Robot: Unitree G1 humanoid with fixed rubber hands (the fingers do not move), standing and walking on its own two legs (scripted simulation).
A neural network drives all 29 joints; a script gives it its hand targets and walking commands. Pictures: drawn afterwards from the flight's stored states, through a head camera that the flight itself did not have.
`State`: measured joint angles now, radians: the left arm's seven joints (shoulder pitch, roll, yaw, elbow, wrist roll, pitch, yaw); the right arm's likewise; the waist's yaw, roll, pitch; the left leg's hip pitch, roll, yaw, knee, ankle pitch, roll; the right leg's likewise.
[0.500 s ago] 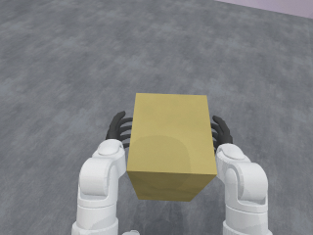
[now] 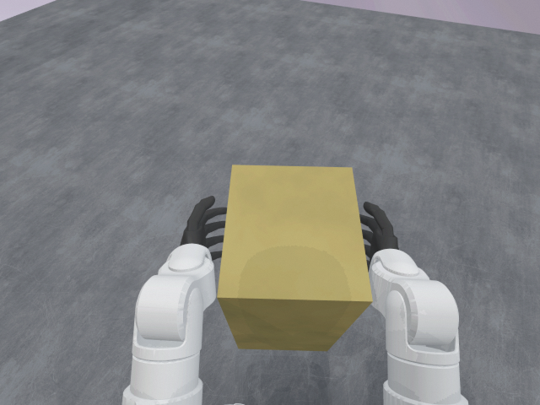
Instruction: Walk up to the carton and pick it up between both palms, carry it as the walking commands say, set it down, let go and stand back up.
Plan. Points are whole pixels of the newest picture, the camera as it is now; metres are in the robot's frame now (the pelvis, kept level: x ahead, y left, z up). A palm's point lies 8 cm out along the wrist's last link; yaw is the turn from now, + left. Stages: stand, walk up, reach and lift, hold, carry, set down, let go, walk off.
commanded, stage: carry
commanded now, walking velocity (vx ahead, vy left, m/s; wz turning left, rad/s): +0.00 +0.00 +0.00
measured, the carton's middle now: (286, 271) +0.31 +0.00 +0.04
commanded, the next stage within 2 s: none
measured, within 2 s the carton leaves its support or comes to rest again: neither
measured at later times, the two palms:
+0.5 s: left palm (152, 280) +0.25 +0.17 +0.12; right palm (348, 279) +0.26 -0.08 +0.10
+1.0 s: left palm (115, 305) +0.22 +0.20 +0.11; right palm (318, 296) +0.25 -0.04 +0.09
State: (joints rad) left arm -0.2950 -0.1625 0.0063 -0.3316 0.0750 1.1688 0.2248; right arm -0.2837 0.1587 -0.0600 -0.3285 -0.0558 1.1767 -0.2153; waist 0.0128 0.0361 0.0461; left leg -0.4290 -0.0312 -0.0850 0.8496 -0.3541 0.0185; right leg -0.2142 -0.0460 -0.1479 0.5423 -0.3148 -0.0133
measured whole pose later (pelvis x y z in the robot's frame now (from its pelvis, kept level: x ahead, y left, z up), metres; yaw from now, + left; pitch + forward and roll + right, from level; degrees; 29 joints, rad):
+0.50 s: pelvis -0.03 +0.03 +0.00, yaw +2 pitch -2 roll +0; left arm -0.28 -0.16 0.01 -0.32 0.07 1.19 0.23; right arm -0.28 0.16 -0.06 -0.29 -0.06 1.19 -0.21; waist 0.01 0.05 0.04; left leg -0.41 -0.09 -0.08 0.81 -0.35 0.04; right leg -0.21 -0.05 -0.14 0.54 -0.29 -0.01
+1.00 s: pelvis -0.05 +0.06 +0.00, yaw +4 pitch -1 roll +0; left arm -0.26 -0.15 0.01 -0.31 0.07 1.18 0.23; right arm -0.28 0.16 -0.05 -0.27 -0.06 1.18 -0.21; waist 0.01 0.05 0.03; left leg -0.36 -0.08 -0.08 0.67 -0.31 0.04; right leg -0.24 -0.06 -0.14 0.57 -0.29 -0.01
